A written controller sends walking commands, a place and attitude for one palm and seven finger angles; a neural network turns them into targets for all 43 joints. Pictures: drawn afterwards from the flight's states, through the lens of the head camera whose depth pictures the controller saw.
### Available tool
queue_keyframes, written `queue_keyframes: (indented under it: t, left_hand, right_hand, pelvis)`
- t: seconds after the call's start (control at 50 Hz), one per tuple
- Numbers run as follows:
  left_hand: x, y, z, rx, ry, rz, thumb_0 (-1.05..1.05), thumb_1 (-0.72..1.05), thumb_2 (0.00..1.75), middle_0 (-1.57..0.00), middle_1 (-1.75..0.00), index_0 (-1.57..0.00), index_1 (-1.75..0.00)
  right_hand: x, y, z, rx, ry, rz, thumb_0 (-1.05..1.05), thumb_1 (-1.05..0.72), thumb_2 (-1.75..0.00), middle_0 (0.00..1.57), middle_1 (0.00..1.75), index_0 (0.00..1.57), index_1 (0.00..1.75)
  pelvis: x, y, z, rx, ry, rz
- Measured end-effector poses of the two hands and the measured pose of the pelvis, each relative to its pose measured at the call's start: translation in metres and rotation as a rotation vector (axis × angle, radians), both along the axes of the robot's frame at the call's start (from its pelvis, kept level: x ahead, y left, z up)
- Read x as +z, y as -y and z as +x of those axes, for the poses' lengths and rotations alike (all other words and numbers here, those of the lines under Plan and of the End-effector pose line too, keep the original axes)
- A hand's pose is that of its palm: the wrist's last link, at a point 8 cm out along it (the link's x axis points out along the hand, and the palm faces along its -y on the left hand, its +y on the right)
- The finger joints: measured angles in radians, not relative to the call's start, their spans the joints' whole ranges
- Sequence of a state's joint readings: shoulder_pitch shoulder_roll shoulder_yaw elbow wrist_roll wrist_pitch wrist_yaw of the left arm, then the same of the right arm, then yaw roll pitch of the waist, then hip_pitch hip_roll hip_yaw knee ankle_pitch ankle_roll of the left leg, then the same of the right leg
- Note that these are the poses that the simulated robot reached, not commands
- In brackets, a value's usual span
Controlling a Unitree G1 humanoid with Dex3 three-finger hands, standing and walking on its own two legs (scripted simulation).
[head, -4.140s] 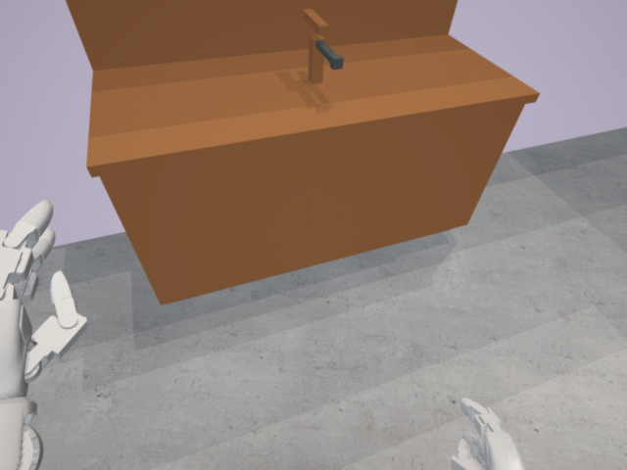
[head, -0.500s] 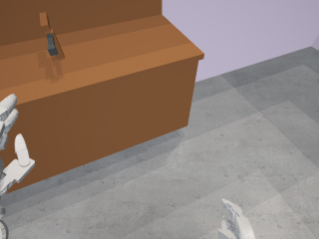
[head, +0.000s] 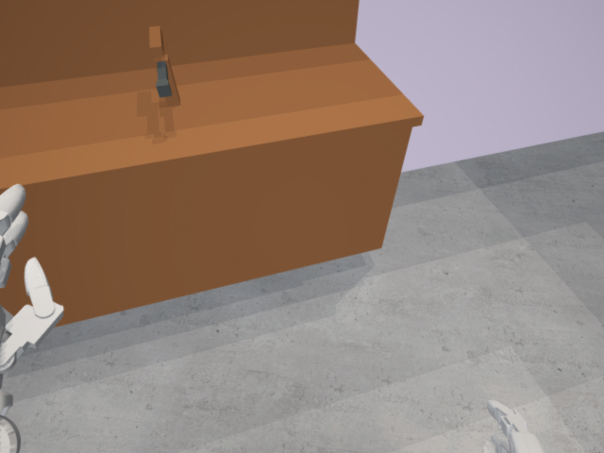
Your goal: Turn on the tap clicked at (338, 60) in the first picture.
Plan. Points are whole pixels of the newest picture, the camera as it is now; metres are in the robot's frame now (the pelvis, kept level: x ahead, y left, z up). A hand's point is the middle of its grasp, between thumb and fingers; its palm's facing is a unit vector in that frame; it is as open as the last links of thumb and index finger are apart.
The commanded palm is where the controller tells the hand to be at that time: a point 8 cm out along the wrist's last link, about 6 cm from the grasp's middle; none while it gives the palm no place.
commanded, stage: take the last steps up to it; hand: left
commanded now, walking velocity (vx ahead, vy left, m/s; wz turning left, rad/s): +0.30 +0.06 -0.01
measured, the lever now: (163, 88) +0.85 +0.39 +0.05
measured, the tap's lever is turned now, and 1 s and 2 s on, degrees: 0 0 0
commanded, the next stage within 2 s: none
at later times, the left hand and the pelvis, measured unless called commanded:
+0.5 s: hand (95, 260) +0.27 +0.25 +0.16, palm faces +0.39 -0.79 -0.47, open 7.4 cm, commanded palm +0.21 +0.29 +0.17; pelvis +0.04 +0.01 -0.02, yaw -1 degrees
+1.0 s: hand (111, 183) +0.39 +0.27 +0.17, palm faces +0.40 -0.84 -0.37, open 7.4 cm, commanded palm +0.32 +0.31 +0.17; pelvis +0.15 +0.04 -0.01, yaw -2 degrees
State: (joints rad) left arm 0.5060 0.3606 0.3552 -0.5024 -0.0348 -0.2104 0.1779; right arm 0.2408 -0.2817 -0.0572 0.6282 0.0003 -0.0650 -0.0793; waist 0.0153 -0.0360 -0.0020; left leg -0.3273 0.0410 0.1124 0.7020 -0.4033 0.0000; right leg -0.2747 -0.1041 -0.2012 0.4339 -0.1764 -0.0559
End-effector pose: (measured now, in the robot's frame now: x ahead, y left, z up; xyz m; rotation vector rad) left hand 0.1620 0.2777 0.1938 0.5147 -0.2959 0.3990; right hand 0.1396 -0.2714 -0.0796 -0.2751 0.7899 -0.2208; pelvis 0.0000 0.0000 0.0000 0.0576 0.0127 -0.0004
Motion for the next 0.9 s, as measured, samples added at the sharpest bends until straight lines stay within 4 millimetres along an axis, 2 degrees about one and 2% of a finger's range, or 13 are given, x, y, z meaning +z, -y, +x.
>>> queue_keyframes:
  t: [0.08,0.16,0.24,0.32,0.42,0.52,0.6,0.68,0.74,0.8,0.84,0.9]
  left_hand:
    - [-0.012,-0.021,-0.005,0.016,0.063,-0.065,0.02,0.89,0.90,-0.21,-0.30,-0.22,-0.31]
    - [-0.021,-0.034,0.005,0.005,0.109,-0.090,0.02,0.89,0.90,-0.20,-0.30,-0.21,-0.30]
    - [-0.013,-0.037,0.015,-0.019,0.102,-0.063,0.02,0.89,0.90,-0.20,-0.30,-0.21,-0.30]
    - [0.000,-0.029,0.023,-0.053,0.086,-0.015,0.02,0.89,0.90,-0.20,-0.30,-0.21,-0.30]
    - [-0.002,-0.020,0.046,-0.049,0.008,0.043,0.02,0.89,0.90,-0.20,-0.30,-0.21,-0.30]
    - [-0.022,-0.003,0.078,-0.049,-0.039,0.034,0.02,0.89,0.90,-0.20,-0.30,-0.21,-0.30]
    - [-0.024,0.008,0.095,-0.090,-0.061,-0.001,0.02,0.89,0.90,-0.21,-0.30,-0.22,-0.31]
    - [-0.012,0.009,0.108,-0.128,-0.052,0.040,0.02,0.89,0.90,-0.21,-0.30,-0.22,-0.31]
    - [-0.002,0.000,0.119,-0.134,-0.001,0.068,0.02,0.89,0.90,-0.21,-0.30,-0.22,-0.31]
    - [-0.001,-0.017,0.132,-0.114,0.059,0.070,0.02,0.89,0.90,-0.21,-0.30,-0.22,-0.31]
    - [-0.005,-0.029,0.143,-0.099,0.097,0.063,0.01,0.89,0.90,-0.21,-0.30,-0.22,-0.31]
    - [-0.015,-0.042,0.165,-0.068,0.098,0.024,0.01,0.89,0.90,-0.21,-0.30,-0.22,-0.31]
  right_hand:
    - [0.001,-0.030,0.007,0.030,0.051,-0.003,0.02,-0.91,-0.90,0.20,0.30,0.20,0.30]
    - [-0.001,-0.067,0.012,0.041,0.095,0.055,0.01,-0.91,-0.90,0.20,0.30,0.20,0.30]
    - [-0.003,-0.099,0.012,0.073,0.086,0.139,0.01,-0.91,-0.90,0.20,0.30,0.20,0.30]
    - [-0.010,-0.113,0.012,0.084,0.047,0.189,0.01,-0.90,-0.90,0.21,0.30,0.21,0.30]
    - [-0.027,-0.101,0.019,0.064,-0.011,0.206,0.01,-0.90,-0.90,0.21,0.30,0.21,0.30]
    - [-0.047,-0.064,0.036,0.035,-0.056,0.170,0.01,-0.90,-0.90,0.21,0.30,0.21,0.30]
    - [-0.036,-0.034,0.050,-0.011,-0.071,0.109,0.02,-0.91,-0.90,0.20,0.30,0.20,0.30]
    - [-0.018,-0.017,0.068,-0.043,-0.058,0.045,0.02,-0.91,-0.90,0.20,0.30,0.20,0.30]
    - [-0.009,-0.015,0.085,-0.044,-0.044,0.003,0.02,-0.91,-0.90,0.20,0.30,0.20,0.30]
    - [-0.007,-0.023,0.107,-0.045,-0.013,-0.025,0.01,-0.91,-0.90,0.20,0.30,0.20,0.30]
    - [-0.010,-0.032,0.123,-0.060,0.021,-0.022,0.01,-0.91,-0.90,0.20,0.30,0.20,0.30]
    - [-0.012,-0.056,0.145,-0.050,0.057,0.029,0.01,-0.91,-0.90,0.20,0.30,0.20,0.30]
  pelvis:
    - [-0.010,-0.018,-0.001,-0.002,0.017,-0.035]
    - [-0.015,-0.027,-0.003,0.001,0.053,-0.040]
    - [-0.009,-0.030,0.004,0.009,0.045,-0.057]
    - [-0.004,-0.031,0.014,-0.009,0.024,-0.071]
    - [-0.007,-0.021,0.031,-0.034,0.004,-0.070]
    - [-0.020,-0.009,0.044,-0.019,0.013,-0.072]
    - [-0.014,-0.008,0.060,-0.033,0.014,-0.053]
    - [-0.008,-0.011,0.079,-0.032,0.005,-0.039]
    - [-0.008,-0.017,0.096,-0.028,0.008,-0.037]
    - [-0.016,-0.028,0.117,-0.030,0.019,-0.048]
    - [-0.023,-0.036,0.129,-0.040,0.031,-0.038]
    - [-0.024,-0.039,0.140,-0.038,0.037,-0.040]
